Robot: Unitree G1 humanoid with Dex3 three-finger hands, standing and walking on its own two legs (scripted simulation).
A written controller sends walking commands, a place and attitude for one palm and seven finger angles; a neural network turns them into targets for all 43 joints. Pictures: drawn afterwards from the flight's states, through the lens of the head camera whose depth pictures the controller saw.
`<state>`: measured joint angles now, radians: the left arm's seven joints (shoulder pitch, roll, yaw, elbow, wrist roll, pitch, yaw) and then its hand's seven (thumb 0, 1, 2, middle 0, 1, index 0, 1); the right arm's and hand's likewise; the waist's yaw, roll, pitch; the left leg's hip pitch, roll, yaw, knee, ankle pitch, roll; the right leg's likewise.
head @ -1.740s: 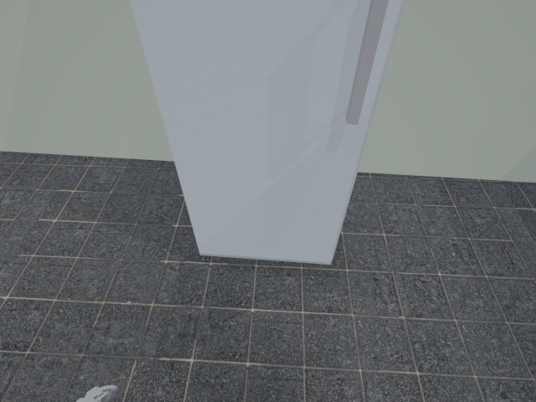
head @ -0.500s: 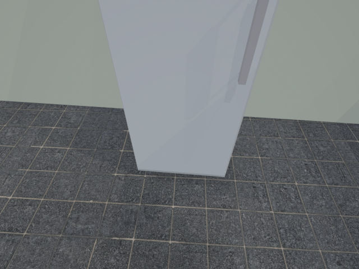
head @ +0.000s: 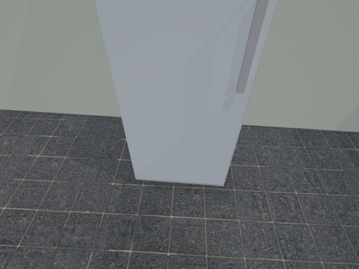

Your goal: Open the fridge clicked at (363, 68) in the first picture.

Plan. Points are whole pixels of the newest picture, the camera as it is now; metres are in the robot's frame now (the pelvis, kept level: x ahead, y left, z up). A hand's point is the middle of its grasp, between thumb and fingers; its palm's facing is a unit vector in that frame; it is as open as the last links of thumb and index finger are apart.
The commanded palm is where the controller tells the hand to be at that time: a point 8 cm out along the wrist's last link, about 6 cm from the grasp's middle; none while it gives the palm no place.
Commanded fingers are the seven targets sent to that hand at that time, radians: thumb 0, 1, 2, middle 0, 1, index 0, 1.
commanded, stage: take the last steps up to it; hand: right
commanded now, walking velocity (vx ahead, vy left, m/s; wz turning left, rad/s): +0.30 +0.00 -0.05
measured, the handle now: (249, 44) +0.73 -0.18 +0.19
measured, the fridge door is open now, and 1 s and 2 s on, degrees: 0 0 0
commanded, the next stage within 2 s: come to a stop and stand still in 0.48 s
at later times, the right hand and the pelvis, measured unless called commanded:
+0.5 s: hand (248, 243) +0.26 -0.18 -0.19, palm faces -0.02 +0.98 -0.18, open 7.3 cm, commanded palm none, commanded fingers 0.00 -0.90 -0.90 0.20 0.30 0.20 0.30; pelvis +0.16 -0.01 -0.02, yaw +0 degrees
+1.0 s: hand (262, 241) +0.27 -0.23 -0.20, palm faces +0.13 +0.97 -0.19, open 7.3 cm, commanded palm none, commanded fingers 0.00 -0.90 -0.90 0.20 0.30 0.20 0.30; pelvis +0.24 -0.04 -0.02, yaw -3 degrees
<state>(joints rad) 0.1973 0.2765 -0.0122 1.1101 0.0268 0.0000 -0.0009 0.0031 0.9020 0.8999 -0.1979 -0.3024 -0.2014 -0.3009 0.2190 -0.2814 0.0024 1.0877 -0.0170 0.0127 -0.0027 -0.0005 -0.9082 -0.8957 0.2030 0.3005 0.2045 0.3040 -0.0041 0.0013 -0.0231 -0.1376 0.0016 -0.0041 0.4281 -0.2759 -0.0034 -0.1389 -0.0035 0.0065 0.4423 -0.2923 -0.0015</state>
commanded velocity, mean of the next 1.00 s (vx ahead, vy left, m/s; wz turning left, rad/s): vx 0.03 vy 0.00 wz -0.01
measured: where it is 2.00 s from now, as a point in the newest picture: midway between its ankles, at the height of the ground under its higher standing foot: outside the picture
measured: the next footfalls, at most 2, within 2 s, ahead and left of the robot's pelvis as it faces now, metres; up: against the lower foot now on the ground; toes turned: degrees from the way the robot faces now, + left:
left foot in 0.52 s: +0.33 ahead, +0.09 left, +0.00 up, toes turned +6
right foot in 0.96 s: +0.30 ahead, -0.14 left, +0.00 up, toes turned -6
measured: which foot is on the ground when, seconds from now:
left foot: down 0.00-0.18, up 0.20-0.50, down 0.52-0.96, up 0.98-1.00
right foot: down 0.00-0.52, up 0.54-0.94, down 0.96-1.00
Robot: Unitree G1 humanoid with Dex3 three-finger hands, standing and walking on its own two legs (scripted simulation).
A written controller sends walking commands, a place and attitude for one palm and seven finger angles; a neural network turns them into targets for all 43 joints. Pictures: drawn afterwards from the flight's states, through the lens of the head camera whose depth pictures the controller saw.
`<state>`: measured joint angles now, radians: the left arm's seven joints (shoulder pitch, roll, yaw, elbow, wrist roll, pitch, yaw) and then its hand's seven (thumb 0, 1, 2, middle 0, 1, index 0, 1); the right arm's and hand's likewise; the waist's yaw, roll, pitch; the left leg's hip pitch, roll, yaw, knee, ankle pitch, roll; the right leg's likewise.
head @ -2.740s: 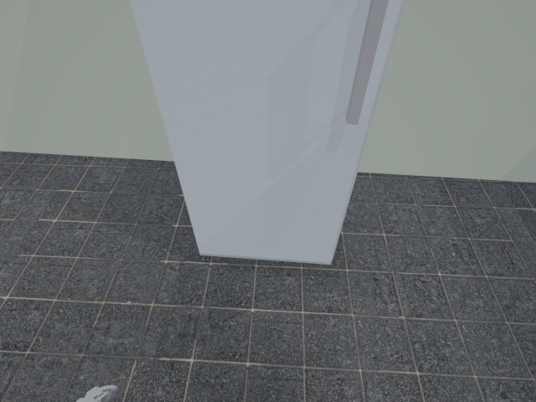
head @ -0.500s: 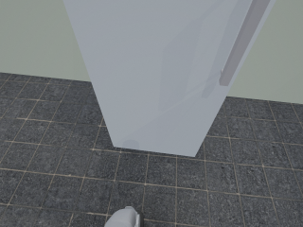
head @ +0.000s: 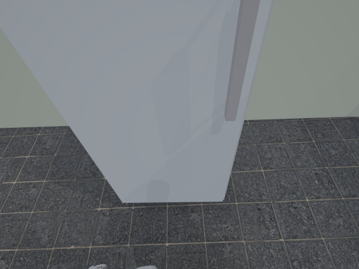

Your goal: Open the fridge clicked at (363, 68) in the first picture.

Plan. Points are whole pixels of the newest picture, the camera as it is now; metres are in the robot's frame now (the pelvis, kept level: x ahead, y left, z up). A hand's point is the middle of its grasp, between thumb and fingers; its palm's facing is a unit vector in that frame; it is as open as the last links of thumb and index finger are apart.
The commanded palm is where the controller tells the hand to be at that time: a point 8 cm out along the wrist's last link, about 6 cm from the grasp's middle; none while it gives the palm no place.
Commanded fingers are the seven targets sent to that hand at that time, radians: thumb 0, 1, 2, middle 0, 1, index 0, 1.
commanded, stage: come to a stop and stand still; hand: right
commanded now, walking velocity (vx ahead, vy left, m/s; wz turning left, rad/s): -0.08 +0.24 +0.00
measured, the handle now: (237, 57) +0.50 -0.11 +0.21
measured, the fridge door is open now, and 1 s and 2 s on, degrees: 0 0 0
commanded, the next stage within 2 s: look again from close up in 1.34 s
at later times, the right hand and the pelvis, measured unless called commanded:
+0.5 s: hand out of the picture -0.05 -0.17 -0.15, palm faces -0.02 +0.97 -0.22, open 7.3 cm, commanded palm none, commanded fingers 0.00 -0.90 -0.90 0.20 0.30 0.20 0.30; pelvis -0.07 +0.02 +0.02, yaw +3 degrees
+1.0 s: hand out of the picture -0.14 -0.12 -0.15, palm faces +0.11 +0.98 -0.15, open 7.3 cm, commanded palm none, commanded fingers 0.00 -0.90 -0.90 0.20 0.30 0.20 0.30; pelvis -0.04 +0.01 +0.02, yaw +2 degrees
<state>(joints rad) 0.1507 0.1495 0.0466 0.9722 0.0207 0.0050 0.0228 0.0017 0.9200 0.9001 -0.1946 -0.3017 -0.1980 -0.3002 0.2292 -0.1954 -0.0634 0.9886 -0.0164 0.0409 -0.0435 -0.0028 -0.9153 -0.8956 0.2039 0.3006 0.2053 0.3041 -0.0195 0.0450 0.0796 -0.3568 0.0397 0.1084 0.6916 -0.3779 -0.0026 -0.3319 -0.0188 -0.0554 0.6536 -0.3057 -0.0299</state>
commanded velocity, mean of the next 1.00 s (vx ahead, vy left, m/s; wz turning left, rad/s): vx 0.08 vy -0.02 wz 0.00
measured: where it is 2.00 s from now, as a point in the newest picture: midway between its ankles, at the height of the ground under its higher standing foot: outside the picture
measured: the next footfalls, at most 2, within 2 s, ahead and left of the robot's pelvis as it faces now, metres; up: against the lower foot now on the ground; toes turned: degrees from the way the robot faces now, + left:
left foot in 0.50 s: -0.04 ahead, +0.12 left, +0.00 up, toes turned +7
right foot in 1.02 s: +0.02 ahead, -0.12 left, +0.00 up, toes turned -3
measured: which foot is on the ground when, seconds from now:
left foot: up 0.00-0.48, down 0.50-1.00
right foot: down 0.00-0.50, up 0.52-1.00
